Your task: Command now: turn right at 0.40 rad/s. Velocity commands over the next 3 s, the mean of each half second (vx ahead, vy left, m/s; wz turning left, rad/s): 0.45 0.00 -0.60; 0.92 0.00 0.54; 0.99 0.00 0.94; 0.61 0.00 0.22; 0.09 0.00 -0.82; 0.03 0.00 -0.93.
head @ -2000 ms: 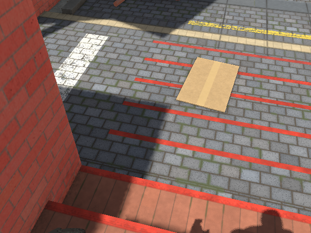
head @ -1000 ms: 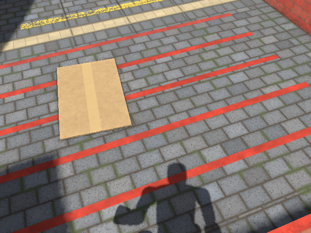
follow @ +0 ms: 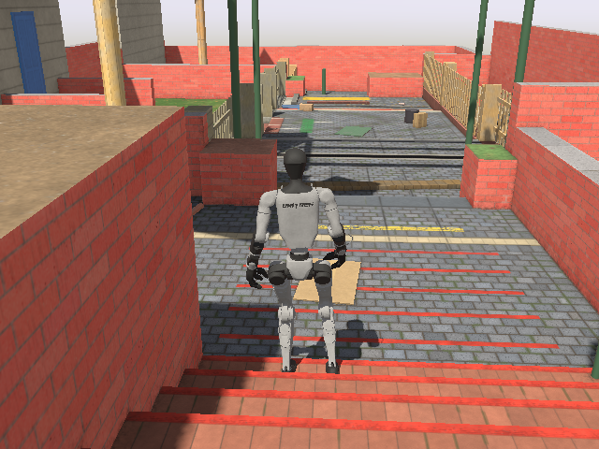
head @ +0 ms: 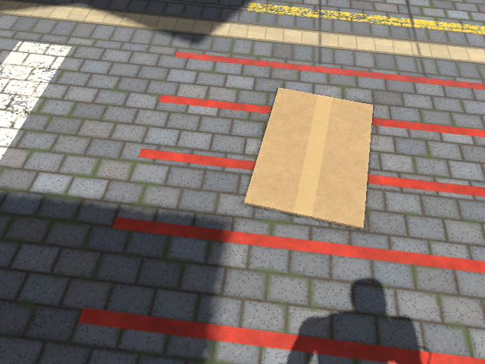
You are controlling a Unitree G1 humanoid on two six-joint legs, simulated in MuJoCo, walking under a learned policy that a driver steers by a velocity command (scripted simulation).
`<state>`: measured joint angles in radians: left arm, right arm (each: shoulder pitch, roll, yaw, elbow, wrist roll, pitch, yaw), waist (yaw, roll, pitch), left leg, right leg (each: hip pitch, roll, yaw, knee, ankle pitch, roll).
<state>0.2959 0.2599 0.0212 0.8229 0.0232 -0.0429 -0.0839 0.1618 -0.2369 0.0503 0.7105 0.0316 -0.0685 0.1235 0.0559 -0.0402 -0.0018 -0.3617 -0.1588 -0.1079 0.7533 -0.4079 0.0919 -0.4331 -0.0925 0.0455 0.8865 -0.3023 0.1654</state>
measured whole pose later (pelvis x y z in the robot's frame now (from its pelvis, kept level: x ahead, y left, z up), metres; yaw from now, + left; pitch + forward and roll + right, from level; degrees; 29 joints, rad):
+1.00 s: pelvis +0.40 -0.33 -0.17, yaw -2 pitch -1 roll +0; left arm 0.46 0.23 0.01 1.03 0.02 -0.05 0.05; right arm 0.25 -0.31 -0.08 0.97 -0.03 -0.04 0.03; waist -0.03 0.05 0.07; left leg -0.26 -0.17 0.09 0.53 -0.32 0.22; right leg -0.24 0.07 -0.14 1.80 -0.55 0.02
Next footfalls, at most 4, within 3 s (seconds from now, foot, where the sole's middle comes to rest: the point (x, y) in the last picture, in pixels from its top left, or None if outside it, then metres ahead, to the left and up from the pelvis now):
0.36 right None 0.03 -0.22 -0.75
0.94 left None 0.47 -0.34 -0.92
1.24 right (425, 292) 0.83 -0.58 -0.92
1.66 left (308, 218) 1.10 -0.19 -0.91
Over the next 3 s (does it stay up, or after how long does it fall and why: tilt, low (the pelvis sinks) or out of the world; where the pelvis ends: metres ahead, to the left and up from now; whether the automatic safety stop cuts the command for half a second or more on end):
stays up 1.28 -0.07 -0.15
